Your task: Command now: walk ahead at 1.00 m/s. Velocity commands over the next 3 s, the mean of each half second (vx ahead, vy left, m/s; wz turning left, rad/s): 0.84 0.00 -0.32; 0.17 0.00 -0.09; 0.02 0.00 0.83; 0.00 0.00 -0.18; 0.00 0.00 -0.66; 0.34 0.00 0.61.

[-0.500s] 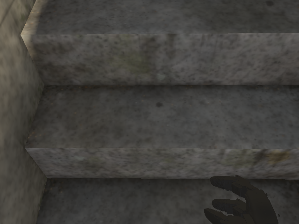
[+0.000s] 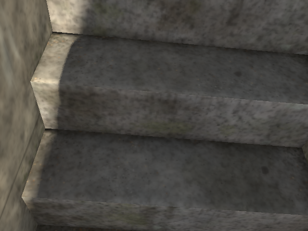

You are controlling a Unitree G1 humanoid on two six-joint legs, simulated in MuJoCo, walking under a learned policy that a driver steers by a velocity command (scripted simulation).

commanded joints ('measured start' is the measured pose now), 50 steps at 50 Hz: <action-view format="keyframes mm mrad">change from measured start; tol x128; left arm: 1 150 -88 -15 117 -1 -57 7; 50 126 94 59 -7 -2 110 -169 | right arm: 1 -166 177 104 -197 -3 22 4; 50 151 -210 53 -111 -18 285 137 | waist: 1 -64 141 170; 50 -138 333 -381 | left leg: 1 -523 20 -64 296 -164 63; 14 786 412 -687 -1781 -990 114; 28 926 471 332 -1806 2272 171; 34 -721 -60 -152 266 -242 2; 50 391 205 -661 -1627 -230 259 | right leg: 1 140 -282 390 -574 276 -59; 10 204 -363 219 -354 2609 -61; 12 -104 44 337 509 690 -3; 21 -903 -132 229 1190 -84 -132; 33 635 -367 863 -354 1484 -333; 40 -206 -221 34 -668 308 21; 47 697 -482 37 -384 2345 -209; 50 -190 -97 342 696 491 19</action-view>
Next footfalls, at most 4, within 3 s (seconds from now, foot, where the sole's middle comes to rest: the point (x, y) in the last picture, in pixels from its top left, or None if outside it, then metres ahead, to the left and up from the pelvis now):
0.22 left None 0.29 0.12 -0.51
0.60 right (202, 177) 0.50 -0.13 -0.30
0.94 left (146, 59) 0.78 0.06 -0.10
1.34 right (235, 70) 0.76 -0.21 -0.10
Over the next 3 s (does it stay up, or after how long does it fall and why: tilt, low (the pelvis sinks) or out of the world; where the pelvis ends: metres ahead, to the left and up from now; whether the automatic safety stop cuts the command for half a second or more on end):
stays up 0.82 -0.02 0.68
